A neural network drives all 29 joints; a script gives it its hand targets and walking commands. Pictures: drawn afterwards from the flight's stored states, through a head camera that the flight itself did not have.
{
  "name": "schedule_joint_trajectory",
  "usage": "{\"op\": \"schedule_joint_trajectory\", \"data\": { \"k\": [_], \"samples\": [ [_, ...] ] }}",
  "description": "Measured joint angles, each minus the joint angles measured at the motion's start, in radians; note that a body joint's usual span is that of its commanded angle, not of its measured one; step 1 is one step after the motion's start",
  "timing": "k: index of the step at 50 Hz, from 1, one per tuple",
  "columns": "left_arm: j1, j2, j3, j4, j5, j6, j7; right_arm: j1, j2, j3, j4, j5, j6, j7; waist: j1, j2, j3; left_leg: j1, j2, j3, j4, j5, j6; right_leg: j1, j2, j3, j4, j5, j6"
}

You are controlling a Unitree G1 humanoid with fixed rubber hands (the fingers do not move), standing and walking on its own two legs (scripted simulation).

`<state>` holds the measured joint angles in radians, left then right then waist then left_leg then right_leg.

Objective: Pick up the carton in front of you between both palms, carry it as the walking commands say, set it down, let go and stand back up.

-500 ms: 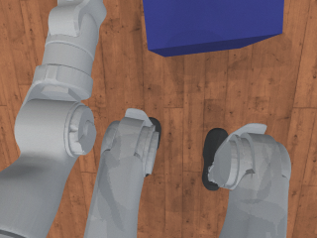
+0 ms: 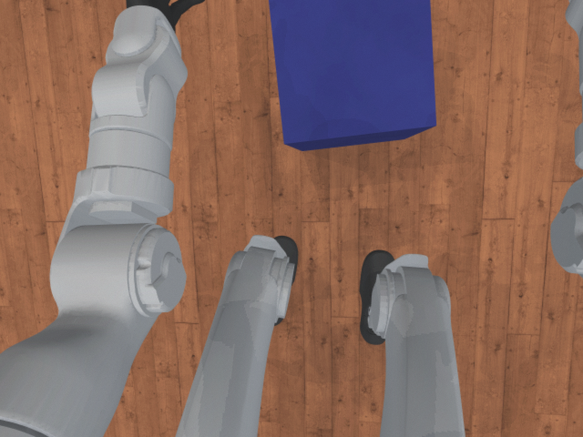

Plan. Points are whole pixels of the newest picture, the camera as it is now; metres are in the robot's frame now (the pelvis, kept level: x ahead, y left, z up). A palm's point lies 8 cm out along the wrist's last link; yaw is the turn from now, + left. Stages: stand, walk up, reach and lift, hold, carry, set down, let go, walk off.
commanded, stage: set down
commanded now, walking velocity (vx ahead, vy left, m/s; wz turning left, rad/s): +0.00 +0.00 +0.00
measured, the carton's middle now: (349, 81) +0.55 -0.01 -0.39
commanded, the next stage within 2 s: let go in 0.34 s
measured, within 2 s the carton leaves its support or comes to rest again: neither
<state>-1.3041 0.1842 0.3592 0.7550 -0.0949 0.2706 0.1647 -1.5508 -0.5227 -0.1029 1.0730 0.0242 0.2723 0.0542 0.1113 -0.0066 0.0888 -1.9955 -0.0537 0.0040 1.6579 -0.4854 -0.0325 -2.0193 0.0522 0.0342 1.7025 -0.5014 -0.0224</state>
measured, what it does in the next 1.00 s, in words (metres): rises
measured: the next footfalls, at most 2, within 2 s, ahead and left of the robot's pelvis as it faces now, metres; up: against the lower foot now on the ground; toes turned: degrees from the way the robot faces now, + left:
none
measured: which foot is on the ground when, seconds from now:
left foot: down 0.00-1.00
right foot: down 0.00-1.00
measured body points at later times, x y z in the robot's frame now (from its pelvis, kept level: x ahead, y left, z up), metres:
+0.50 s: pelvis +0.03 +0.00 +0.14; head +0.35 -0.02 +0.45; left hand +0.54 +0.19 +0.03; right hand +0.59 -0.21 +0.03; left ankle +0.10 +0.12 -0.48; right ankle +0.09 -0.10 -0.48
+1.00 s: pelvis +0.09 +0.02 +0.23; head +0.26 +0.00 +0.65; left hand +0.38 +0.24 +0.13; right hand +0.41 -0.21 +0.12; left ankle +0.10 +0.12 -0.48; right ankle +0.09 -0.10 -0.48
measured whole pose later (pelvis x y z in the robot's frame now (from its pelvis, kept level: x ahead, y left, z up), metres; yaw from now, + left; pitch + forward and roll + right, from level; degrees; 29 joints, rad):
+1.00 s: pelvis +0.09 +0.02 +0.23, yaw -3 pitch +25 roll +0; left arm -0.19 0.18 0.12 0.55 0.00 0.04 -0.08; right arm -0.32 -0.20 -0.18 0.64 -0.07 0.05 0.00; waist 0.06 0.03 -0.05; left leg -0.84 -0.04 -0.04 0.69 -0.28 0.01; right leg -0.84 0.04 0.06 0.68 -0.28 0.00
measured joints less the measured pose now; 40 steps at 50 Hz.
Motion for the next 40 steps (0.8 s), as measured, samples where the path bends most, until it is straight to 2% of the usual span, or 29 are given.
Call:
{"op": "schedule_joint_trajectory", "data": {
  "k": [13,19,23,28,33,40],
  "samples": [
    [0.095,-0.028,0.020,-0.036,0.042,0.001,-0.030,0.091,0.036,-0.076,-0.017,-0.056,-0.008,0.032,-0.001,-0.015,-0.072,0.216,0.005,-0.012,-0.305,0.082,0.003,0.216,0.005,0.013,-0.305,0.081,0.003],
    [0.126,-0.048,0.044,-0.035,0.083,-0.016,-0.044,0.117,0.056,-0.118,-0.001,-0.094,-0.029,0.045,-0.003,-0.015,-0.078,0.326,0.010,-0.017,-0.452,0.132,0.005,0.327,0.006,0.018,-0.455,0.133,0.005],
    [0.177,-0.056,0.048,-0.047,0.126,-0.035,-0.070,0.173,0.096,-0.158,-0.028,-0.139,-0.043,0.034,-0.013,-0.011,-0.082,0.399,0.014,-0.022,-0.542,0.161,0.007,0.403,0.008,0.019,-0.550,0.164,0.007],
    [0.335,-0.054,0.011,-0.083,0.181,-0.070,-0.131,0.364,0.193,-0.197,-0.149,-0.179,-0.062,-0.023,-0.036,-0.006,-0.107,0.504,0.023,-0.028,-0.649,0.187,0.014,0.514,0.013,0.020,-0.671,0.197,0.010],
    [0.542,-0.036,-0.058,-0.127,0.196,-0.103,-0.192,0.624,0.275,-0.184,-0.295,-0.162,-0.087,-0.078,-0.048,0.004,-0.124,0.640,0.029,-0.028,-0.742,0.200,0.024,0.657,0.015,0.026,-0.778,0.217,0.015],
    [0.784,-0.012,-0.138,-0.159,0.154,-0.156,-0.237,0.906,0.307,-0.133,-0.399,-0.125,-0.142,-0.078,-0.045,0.022,-0.129,0.852,0.022,-0.025,-0.855,0.213,0.038,0.873,0.003,0.036,-0.896,0.230,0.025]
  ]
}}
